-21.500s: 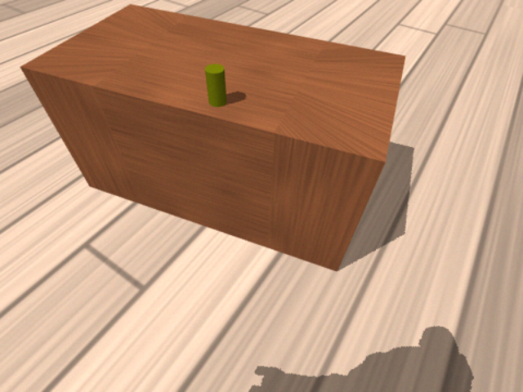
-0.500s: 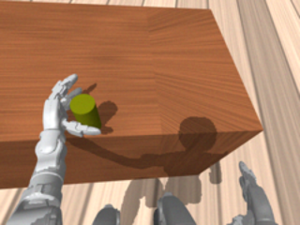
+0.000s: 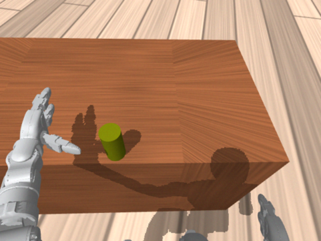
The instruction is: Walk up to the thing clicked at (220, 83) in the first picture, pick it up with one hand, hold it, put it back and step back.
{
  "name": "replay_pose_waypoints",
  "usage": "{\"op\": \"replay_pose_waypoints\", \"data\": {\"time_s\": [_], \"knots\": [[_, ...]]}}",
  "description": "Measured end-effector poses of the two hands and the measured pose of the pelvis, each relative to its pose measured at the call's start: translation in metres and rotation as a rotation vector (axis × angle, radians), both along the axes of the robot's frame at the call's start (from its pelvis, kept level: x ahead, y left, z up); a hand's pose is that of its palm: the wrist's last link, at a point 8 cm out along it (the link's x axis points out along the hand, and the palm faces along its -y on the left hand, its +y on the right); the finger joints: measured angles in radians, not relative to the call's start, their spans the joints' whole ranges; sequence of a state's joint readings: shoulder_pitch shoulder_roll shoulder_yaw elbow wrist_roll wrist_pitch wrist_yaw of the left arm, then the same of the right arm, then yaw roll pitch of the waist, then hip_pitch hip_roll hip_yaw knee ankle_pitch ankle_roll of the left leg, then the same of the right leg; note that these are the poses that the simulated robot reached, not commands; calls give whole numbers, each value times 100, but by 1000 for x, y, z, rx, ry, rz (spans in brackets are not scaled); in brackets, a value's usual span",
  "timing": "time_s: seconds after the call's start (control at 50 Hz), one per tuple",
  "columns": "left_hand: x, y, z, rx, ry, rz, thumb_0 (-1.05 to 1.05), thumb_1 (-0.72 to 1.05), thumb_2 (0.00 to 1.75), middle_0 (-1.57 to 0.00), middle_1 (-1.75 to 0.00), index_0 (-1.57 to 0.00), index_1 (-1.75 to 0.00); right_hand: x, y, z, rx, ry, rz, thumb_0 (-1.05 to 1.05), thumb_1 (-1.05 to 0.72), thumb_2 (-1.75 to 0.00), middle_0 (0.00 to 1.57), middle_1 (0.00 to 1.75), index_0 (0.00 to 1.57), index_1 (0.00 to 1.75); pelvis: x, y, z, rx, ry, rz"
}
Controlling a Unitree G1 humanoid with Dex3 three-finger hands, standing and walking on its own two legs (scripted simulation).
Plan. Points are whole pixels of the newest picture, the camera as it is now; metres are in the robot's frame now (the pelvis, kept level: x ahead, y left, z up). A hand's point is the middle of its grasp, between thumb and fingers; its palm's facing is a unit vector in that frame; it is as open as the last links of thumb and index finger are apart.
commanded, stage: sink last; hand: left
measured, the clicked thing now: (113, 143) +0.38 +0.13 -0.02
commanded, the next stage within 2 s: home in 1.08 s
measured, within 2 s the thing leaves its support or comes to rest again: neither
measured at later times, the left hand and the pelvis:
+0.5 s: hand (45, 194) +0.23 +0.24 +0.03, palm faces +0.28 -0.91 -0.31, open 17.4 cm; pelvis +0.02 -0.01 +0.02, yaw +1 degrees
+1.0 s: hand (38, 222) +0.17 +0.23 +0.06, palm faces +0.29 -0.88 -0.37, open 17.2 cm; pelvis +0.00 -0.02 +0.02, yaw +1 degrees
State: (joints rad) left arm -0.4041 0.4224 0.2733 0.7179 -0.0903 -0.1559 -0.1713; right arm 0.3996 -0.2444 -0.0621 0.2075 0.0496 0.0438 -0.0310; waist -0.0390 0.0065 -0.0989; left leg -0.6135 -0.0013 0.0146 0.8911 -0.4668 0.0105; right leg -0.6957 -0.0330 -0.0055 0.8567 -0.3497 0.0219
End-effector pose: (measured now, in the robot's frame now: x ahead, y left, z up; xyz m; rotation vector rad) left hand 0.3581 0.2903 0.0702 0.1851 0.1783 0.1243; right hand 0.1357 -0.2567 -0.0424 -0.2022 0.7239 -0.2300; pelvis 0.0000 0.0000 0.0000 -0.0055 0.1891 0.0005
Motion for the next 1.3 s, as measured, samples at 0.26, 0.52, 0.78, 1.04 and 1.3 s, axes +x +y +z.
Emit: {"op": "replay_pose_waypoints", "data": {"time_s": [0.26,0.52,0.78,1.04,1.3], "knots": [[-59,55,0,124,121,292,-1,-55,4,-7,-5,-6,-5,11,-16,11,-33,20,-15,-1,51,-6,6,6,6,6,10,-6,14,2,-43,6],[-173,-9,-17,86,185,230,-1,-52,3,-6,-4,-6,-4,36,-12,28,-7,-97,-3,-1,52,-6,6,6,6,6,21,-9,20,4,-98,19],[-223,-48,-15,79,234,192,-1,-46,2,-4,-4,-4,-3,27,-15,13,-3,-103,-2,-1,54,-5,7,6,6,6,7,-16,16,12,-116,35],[-228,-15,10,180,119,255,-1,-43,2,-3,-3,-4,-2,7,-32,14,-26,-113,-39,-2,55,-4,7,6,6,5,-4,-21,15,18,-143,24],[-237,-31,-30,87,224,216,-1,-51,4,-5,-5,-5,-4,7,-16,16,-38,-120,0,-2,45,-13,9,10,8,9,-7,-12,14,11,-127,24]]}}
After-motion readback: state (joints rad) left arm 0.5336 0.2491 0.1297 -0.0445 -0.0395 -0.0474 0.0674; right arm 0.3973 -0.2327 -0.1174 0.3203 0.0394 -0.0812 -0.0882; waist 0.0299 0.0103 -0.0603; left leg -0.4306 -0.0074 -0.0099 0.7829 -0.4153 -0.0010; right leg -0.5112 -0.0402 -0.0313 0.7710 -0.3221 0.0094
